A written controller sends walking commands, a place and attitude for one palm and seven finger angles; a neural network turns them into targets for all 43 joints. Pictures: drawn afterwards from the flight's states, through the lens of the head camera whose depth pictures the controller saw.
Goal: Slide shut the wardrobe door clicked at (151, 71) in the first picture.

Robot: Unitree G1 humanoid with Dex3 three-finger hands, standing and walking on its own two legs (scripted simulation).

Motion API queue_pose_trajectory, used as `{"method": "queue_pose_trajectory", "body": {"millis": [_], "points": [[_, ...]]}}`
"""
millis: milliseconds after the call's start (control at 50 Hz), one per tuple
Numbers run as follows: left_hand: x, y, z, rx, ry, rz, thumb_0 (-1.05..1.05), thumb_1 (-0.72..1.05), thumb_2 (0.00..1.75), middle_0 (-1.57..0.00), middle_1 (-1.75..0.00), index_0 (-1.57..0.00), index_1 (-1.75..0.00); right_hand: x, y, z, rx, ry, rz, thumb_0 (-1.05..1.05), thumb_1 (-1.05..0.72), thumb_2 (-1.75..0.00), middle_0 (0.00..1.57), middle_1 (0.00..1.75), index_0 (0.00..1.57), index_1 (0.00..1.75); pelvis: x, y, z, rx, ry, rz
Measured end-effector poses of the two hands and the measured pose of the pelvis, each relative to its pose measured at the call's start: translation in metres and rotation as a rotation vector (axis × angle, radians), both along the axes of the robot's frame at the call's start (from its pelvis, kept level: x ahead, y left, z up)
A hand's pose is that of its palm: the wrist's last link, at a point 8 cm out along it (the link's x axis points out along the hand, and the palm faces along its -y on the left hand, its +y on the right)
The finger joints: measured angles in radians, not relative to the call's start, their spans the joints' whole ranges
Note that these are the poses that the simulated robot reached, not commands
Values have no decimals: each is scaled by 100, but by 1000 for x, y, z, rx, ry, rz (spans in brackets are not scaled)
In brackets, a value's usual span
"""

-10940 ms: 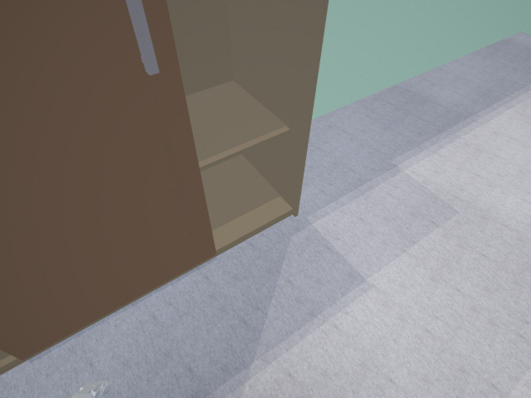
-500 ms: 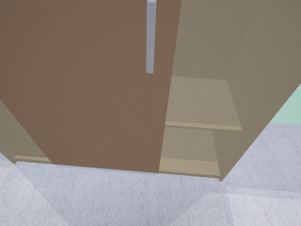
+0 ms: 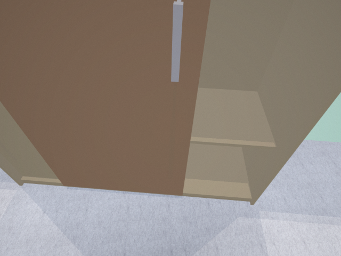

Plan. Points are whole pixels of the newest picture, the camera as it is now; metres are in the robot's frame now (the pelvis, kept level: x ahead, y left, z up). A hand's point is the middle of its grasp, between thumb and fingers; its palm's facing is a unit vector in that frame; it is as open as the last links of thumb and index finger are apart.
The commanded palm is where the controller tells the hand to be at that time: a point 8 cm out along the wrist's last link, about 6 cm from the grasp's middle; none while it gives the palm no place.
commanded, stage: look again from close up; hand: left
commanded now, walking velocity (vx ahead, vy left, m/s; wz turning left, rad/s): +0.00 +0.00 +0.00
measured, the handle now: (176, 43) +0.58 +0.03 +0.23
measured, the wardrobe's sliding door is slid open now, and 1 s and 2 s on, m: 0.43 0.43 0.43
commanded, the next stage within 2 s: shuffle to correct the standing spot in 0.94 s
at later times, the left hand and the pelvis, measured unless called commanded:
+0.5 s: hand out of the picture -0.04 +0.13 -0.18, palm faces +0.05 -0.98 -0.17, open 7.4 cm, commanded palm none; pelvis -0.01 -0.02 +0.00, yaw +0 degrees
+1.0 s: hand out of the picture -0.02 +0.12 -0.18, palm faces +0.05 -0.98 -0.17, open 7.4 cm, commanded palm none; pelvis +0.00 -0.03 +0.00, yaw +0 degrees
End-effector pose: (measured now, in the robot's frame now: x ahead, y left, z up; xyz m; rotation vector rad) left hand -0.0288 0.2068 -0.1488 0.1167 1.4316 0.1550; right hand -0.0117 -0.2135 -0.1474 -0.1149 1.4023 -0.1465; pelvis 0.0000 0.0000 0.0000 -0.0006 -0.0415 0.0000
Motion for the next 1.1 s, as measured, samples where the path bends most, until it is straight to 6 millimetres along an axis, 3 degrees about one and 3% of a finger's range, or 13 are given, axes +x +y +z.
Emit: {"method": "queue_pose_trajectory", "body": {"millis": [460, 760, 1100], "points": [[-14, -21, 3, 0, 14, 14, 1, 91, 90, -20, -30, -20, -30, -16, -13, -3, 14, 24, -12, 0, -91, -90, 20, 29, 20, 30, -8, -17, 0, 3, 11, 0], [-3, -35, 1, -12, -16, 11, 1, 91, 90, -20, -30, -20, -30, -15, -24, -2, 13, 25, -11, 0, -91, -90, 20, 29, 20, 30, -7, -29, 0, 0, 17, 1], [6, -35, 2, -1, -10, 12, 1, 91, 90, -20, -30, -20, -30, -8, -26, -2, 18, 37, -5, 0, -91, -90, 20, 29, 20, 30, 0, -34, 0, 1, 27, 1]]}}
